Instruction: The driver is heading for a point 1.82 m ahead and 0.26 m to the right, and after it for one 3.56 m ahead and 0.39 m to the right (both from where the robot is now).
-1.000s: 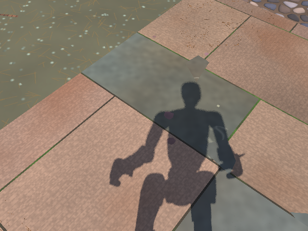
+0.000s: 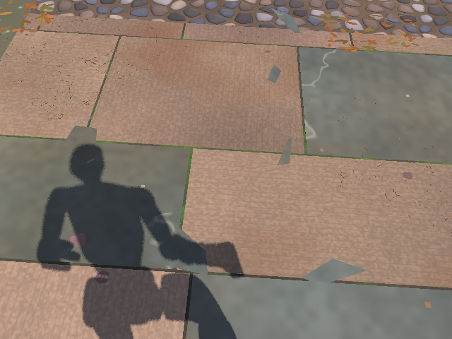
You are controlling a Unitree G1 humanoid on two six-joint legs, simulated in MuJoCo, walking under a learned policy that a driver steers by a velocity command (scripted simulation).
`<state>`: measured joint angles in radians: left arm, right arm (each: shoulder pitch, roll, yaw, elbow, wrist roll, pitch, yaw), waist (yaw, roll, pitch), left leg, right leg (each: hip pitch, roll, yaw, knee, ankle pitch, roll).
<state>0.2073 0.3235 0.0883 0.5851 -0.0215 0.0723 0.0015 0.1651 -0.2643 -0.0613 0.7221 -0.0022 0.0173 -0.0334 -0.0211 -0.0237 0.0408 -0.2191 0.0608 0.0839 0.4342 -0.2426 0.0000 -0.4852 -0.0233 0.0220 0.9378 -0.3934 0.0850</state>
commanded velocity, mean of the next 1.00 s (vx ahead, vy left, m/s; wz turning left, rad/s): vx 0.42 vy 0.00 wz -0.40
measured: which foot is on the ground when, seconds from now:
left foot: down 0.00-0.12, up 0.14-0.56, down 0.58-1.00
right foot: up 0.00-0.12, down 0.14-0.60, up 0.62-1.00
